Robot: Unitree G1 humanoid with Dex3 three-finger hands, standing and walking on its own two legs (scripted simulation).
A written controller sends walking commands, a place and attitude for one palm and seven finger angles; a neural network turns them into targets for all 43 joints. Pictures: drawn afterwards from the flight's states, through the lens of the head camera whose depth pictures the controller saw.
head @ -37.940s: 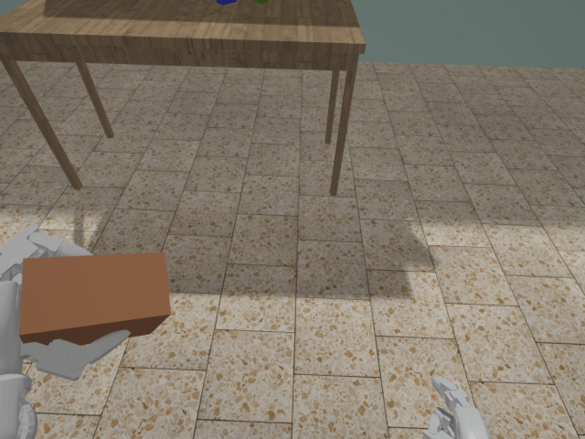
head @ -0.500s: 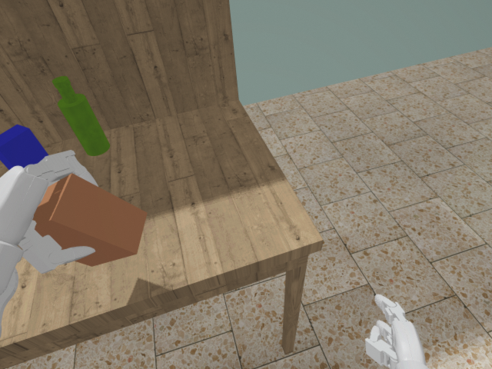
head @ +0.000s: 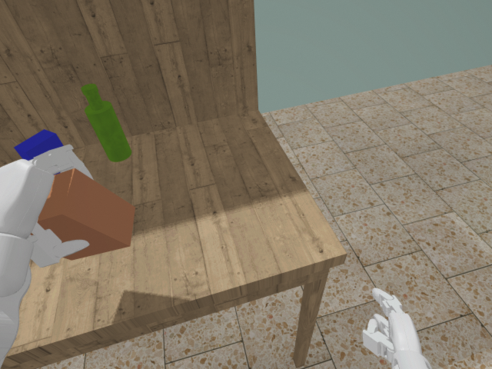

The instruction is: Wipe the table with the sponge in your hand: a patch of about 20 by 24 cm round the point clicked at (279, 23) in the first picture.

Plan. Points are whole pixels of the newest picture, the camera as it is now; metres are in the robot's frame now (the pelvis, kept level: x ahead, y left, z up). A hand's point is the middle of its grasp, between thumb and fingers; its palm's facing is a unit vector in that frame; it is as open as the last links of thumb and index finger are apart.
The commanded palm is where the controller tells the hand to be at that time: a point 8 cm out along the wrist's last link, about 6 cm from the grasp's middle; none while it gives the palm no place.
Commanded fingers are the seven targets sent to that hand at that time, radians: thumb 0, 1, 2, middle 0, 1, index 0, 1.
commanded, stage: turn the palm down, sponge in hand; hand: left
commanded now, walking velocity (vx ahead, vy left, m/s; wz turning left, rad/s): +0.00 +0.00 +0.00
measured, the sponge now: (83, 224) +0.25 +0.28 +0.15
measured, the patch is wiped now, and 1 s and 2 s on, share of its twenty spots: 0.00 0.00 0.00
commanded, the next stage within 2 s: move the sponge above the wiping area in 0.96 s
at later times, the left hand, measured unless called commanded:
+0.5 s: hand (7, 197) +0.23 +0.33 +0.23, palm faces +0.33 -0.07 -0.94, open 10.2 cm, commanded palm +0.17 +0.30 +0.26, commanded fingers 0.00 0.10 1.30 -1.20 -1.60 -1.20 -1.60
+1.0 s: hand (54, 216) +0.23 +0.28 +0.20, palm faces +0.17 -0.09 -0.98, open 10.2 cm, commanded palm +0.18 +0.28 +0.26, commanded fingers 0.00 0.10 1.30 -1.20 -1.60 -1.20 -1.60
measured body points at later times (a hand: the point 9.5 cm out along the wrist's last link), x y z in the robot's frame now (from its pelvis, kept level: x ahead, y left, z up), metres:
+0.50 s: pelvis -0.01 +0.02 +0.01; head -0.03 -0.02 +0.46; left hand +0.21 +0.33 +0.28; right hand +0.25 -0.15 -0.06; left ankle +0.03 +0.12 -0.72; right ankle +0.01 -0.08 -0.72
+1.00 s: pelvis -0.01 +0.00 +0.01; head -0.03 -0.07 +0.46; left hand +0.22 +0.28 +0.25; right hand +0.26 -0.19 -0.06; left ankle +0.03 +0.12 -0.72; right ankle +0.01 -0.08 -0.72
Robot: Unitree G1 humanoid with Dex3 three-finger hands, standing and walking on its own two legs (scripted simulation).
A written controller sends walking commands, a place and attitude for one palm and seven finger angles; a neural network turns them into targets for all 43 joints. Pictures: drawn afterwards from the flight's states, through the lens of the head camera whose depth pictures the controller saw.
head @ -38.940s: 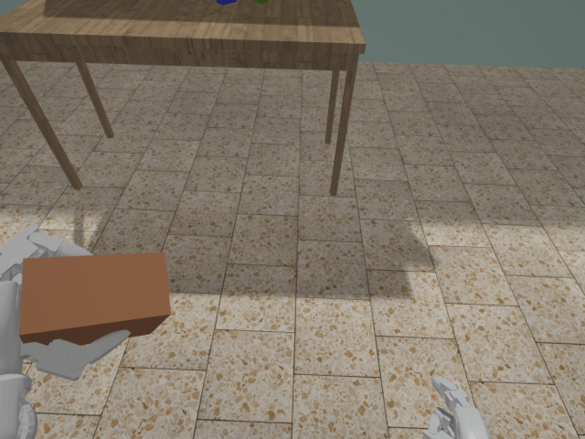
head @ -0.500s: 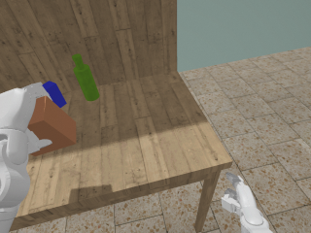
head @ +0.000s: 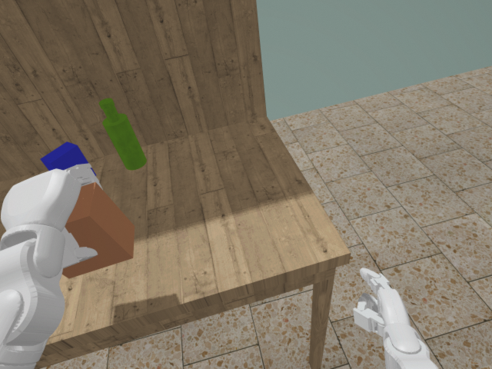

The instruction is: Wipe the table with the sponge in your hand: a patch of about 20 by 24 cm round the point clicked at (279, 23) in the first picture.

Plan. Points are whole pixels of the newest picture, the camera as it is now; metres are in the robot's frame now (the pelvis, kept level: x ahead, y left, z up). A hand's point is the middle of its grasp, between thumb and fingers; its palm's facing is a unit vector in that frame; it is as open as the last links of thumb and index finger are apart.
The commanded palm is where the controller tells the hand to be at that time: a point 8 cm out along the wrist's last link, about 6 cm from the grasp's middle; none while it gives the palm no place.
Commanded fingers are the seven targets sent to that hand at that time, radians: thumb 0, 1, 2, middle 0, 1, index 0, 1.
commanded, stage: move the sponge above the wiping area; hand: left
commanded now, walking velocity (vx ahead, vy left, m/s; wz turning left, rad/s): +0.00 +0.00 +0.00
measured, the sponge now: (89, 239) +0.24 +0.29 +0.13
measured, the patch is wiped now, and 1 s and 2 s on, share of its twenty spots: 0.00 0.00 0.00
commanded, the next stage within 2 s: none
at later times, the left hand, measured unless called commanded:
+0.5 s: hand (100, 240) +0.24 +0.27 +0.13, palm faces -0.02 -0.09 -1.00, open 10.2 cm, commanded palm +0.20 +0.28 +0.23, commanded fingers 0.00 0.10 1.30 -1.20 -1.60 -1.20 -1.60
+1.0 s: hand (116, 241) +0.25 +0.25 +0.12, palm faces +0.06 -0.11 -0.99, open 10.2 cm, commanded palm +0.21 +0.27 +0.21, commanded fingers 0.00 0.10 1.30 -1.20 -1.60 -1.20 -1.60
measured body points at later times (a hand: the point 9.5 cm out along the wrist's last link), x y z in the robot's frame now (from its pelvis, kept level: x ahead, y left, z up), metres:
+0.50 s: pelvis +0.00 +0.00 +0.00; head -0.01 -0.06 +0.44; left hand +0.24 +0.27 +0.19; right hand +0.26 -0.21 -0.08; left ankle +0.04 +0.12 -0.74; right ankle +0.02 -0.08 -0.74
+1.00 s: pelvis +0.00 +0.02 +0.00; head -0.01 -0.03 +0.45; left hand +0.24 +0.25 +0.18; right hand +0.27 -0.16 -0.07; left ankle +0.04 +0.12 -0.74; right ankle +0.02 -0.08 -0.74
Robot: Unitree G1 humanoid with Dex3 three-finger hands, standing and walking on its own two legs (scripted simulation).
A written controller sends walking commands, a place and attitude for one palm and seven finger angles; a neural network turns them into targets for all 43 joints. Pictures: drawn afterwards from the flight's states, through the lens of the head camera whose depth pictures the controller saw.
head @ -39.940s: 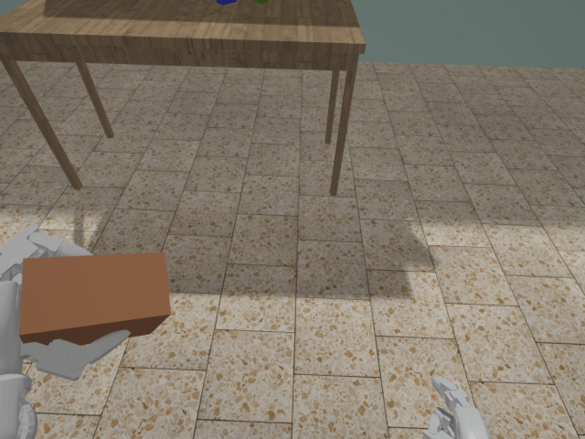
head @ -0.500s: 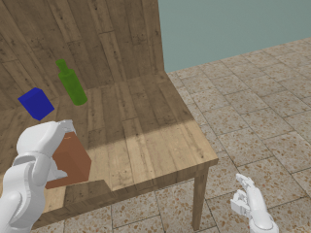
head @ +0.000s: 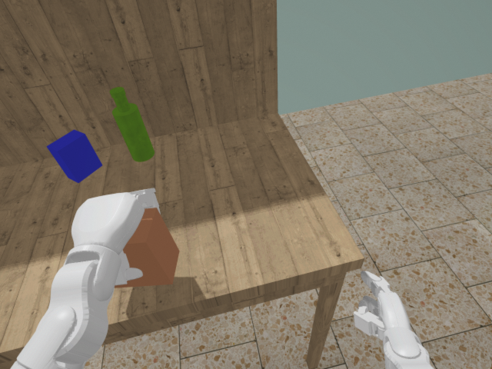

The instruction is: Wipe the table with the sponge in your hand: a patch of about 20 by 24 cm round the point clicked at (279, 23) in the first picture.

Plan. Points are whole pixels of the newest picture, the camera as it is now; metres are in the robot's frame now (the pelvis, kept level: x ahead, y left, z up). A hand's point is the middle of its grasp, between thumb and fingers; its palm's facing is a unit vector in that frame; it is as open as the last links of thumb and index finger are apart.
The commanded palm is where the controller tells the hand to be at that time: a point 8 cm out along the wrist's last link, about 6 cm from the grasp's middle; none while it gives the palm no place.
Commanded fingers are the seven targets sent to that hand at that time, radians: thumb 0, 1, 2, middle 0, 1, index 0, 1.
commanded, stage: move the sponge above the wiping area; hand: left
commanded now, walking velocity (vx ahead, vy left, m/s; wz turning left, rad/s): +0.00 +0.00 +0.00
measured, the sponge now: (137, 256) +0.24 +0.24 +0.07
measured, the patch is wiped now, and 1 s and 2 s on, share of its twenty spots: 0.00 0.00 0.00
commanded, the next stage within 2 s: none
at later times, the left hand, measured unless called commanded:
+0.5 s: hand (125, 224) +0.26 +0.25 +0.13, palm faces +0.09 -0.04 -1.00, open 10.2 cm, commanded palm +0.22 +0.24 +0.19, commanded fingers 0.00 0.10 1.30 -1.20 -1.60 -1.20 -1.60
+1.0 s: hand (115, 224) +0.26 +0.27 +0.13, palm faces +0.11 -0.06 -0.99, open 10.2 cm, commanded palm +0.22 +0.25 +0.18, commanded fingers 0.00 0.10 1.30 -1.20 -1.60 -1.20 -1.60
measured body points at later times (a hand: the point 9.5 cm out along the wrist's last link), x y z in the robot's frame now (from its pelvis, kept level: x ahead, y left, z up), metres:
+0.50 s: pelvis +0.01 -0.02 +0.00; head -0.01 -0.07 +0.45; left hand +0.25 +0.25 +0.18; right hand +0.26 -0.22 -0.08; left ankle +0.04 +0.10 -0.74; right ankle +0.02 -0.09 -0.74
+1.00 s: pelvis +0.00 -0.03 +0.00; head -0.02 -0.07 +0.45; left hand +0.25 +0.26 +0.18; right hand +0.26 -0.23 -0.08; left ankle +0.04 +0.10 -0.74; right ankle +0.02 -0.09 -0.74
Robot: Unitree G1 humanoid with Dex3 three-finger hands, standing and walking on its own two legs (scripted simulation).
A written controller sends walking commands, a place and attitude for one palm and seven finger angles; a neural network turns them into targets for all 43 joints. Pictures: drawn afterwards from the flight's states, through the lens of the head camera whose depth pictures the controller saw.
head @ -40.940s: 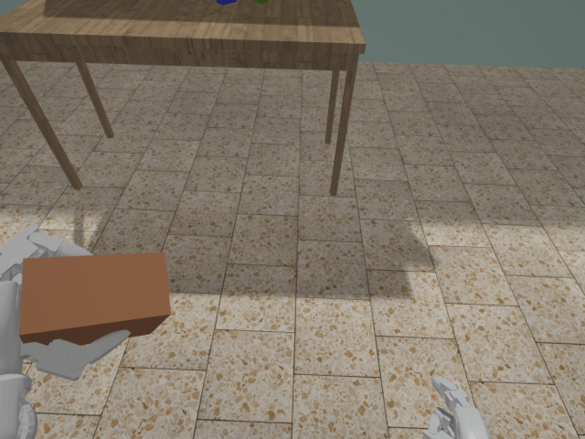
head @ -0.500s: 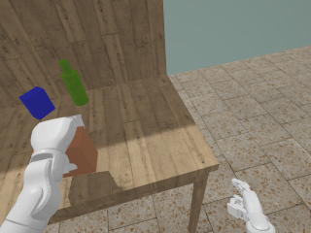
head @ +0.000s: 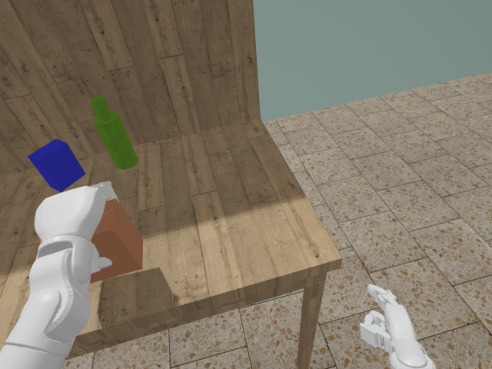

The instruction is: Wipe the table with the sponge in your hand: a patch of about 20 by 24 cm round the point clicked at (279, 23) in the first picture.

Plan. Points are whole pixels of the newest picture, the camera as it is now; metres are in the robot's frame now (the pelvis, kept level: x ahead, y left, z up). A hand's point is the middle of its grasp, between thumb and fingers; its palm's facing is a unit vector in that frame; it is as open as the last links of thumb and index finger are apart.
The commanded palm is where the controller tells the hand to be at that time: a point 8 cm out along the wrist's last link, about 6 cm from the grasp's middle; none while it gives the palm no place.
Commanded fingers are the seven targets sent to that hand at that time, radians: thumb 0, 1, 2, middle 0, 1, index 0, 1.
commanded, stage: move the sponge above the wiping area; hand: left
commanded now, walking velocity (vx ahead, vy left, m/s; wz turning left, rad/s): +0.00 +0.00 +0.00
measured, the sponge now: (103, 249) +0.25 +0.30 +0.07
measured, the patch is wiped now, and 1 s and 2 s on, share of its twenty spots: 0.00 0.00 0.00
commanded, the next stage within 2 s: none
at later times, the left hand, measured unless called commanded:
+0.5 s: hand (94, 236) +0.25 +0.29 +0.12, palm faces +0.08 -0.13 -0.99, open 10.2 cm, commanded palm +0.21 +0.27 +0.19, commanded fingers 0.00 0.10 1.30 -1.20 -1.60 -1.20 -1.60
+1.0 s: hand (107, 254) +0.24 +0.27 +0.10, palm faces -0.01 -0.18 -0.98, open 10.2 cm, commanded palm +0.21 +0.27 +0.19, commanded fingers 0.00 0.10 1.30 -1.20 -1.60 -1.20 -1.60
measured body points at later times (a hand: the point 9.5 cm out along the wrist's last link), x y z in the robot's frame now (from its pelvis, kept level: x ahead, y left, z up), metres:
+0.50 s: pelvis +0.00 +0.02 +0.00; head -0.02 -0.03 +0.45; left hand +0.24 +0.29 +0.17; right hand +0.26 -0.17 -0.07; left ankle +0.03 +0.13 -0.74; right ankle +0.01 -0.07 -0.74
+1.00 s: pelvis +0.00 +0.02 +0.00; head -0.02 -0.03 +0.45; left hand +0.23 +0.28 +0.15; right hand +0.26 -0.18 -0.07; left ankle +0.03 +0.13 -0.74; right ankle +0.01 -0.07 -0.74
